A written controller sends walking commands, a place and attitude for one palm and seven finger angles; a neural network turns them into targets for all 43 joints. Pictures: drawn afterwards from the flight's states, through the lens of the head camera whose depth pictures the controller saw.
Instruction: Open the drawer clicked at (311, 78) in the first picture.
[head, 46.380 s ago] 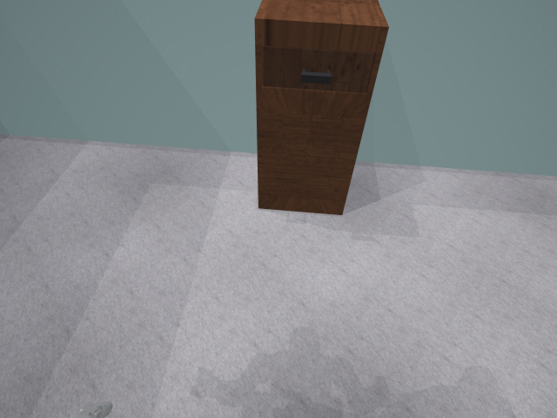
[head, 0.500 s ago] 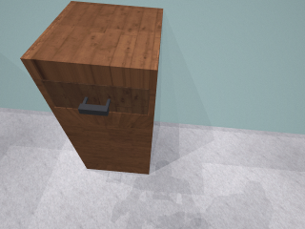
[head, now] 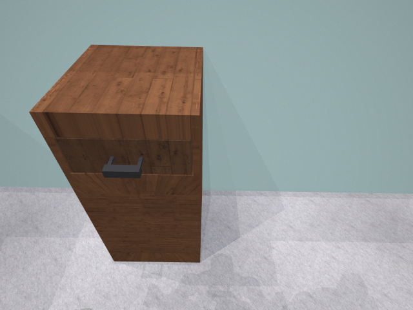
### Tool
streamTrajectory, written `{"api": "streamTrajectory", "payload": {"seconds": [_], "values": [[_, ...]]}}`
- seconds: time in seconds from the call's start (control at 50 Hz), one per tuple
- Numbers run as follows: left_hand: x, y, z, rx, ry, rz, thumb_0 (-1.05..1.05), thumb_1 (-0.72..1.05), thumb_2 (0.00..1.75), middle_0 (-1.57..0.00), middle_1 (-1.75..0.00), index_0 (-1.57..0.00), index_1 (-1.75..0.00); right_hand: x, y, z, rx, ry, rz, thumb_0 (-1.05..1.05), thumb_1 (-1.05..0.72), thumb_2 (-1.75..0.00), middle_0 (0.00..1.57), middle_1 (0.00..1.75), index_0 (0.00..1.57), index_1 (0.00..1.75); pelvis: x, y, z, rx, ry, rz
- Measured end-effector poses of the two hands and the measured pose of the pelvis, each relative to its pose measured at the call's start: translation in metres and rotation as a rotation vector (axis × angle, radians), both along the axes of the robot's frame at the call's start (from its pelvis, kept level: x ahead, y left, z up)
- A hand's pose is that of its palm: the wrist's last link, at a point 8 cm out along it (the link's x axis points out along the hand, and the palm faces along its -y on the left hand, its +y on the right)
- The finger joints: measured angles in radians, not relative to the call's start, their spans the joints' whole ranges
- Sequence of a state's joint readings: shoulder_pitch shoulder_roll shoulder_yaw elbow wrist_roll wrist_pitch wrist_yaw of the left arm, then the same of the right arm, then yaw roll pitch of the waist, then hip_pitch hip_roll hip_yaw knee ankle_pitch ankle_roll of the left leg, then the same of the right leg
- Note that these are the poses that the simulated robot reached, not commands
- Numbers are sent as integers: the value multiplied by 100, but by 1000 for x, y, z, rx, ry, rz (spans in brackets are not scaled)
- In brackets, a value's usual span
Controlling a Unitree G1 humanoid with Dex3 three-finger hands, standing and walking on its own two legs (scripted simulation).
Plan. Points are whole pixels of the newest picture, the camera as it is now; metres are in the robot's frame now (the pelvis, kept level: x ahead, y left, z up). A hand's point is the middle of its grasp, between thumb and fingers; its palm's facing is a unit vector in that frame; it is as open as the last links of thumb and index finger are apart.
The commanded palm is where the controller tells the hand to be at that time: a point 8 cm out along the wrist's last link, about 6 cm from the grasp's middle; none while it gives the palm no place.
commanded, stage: look again from close up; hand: left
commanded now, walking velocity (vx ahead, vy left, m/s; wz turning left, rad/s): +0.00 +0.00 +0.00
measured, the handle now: (124, 165) +0.50 +0.26 -0.04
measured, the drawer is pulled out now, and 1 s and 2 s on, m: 0.00 0.00 0.00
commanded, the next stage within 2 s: raise the hand with hooked fingers in 0.16 s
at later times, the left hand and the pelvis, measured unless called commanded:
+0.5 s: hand out of the picture +0.13 +0.25 -0.05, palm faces -0.11 -0.37 -0.92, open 7.8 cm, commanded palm +0.10 +0.27 -0.04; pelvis -0.05 +0.00 -0.02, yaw +1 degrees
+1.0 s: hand (77, 268) +0.20 +0.27 -0.02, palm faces +0.07 -0.09 -0.99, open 10.5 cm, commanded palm +0.17 +0.26 +0.03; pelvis -0.01 +0.00 -0.04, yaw +1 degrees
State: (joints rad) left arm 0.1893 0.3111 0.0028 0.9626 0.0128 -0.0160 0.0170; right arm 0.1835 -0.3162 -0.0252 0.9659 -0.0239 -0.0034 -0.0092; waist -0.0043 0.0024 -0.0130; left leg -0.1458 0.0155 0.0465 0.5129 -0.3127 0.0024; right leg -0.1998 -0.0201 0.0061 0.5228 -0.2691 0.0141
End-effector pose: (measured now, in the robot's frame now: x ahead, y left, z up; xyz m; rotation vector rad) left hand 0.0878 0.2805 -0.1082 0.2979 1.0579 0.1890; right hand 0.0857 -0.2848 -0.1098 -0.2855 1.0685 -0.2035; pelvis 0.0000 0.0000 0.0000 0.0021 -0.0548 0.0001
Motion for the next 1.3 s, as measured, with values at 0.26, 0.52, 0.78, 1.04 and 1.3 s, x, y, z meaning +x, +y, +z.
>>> {"api": "streamTrajectory", "payload": {"seconds": [0.26,0.52,0.78,1.04,1.3], "values": [[-32,-5,-4,-30,69,-18,0,91,90,-20,-30,-20,-30,-48,8,-4,24,102,1,0,-91,-90,20,30,20,30,-23,3,6,1,1,-1],[33,-17,115,835,-466,-643,1,78,85,-21,-38,-21,-38,11,53,-14,128,-294,118,1,-90,-90,20,30,20,30,-53,-1,-22,29,142,2],[21,-36,94,1128,-660,-739,0,48,72,-25,-57,-25,-56,103,65,-24,73,-357,282,1,-90,-90,20,30,20,30,-45,-8,-64,16,246,21],[99,-24,146,1072,-562,-656,0,18,60,-27,-76,-27,-75,115,78,-4,126,-310,207,1,-90,-90,20,30,20,30,-5,-1,-33,4,195,19],[130,-19,177,1142,-641,-714,0,-12,47,-29,-96,-30,-95,125,61,-7,97,-218,200,1,-90,-90,20,30,20,30,17,-1,-25,-2,189,26]]}}
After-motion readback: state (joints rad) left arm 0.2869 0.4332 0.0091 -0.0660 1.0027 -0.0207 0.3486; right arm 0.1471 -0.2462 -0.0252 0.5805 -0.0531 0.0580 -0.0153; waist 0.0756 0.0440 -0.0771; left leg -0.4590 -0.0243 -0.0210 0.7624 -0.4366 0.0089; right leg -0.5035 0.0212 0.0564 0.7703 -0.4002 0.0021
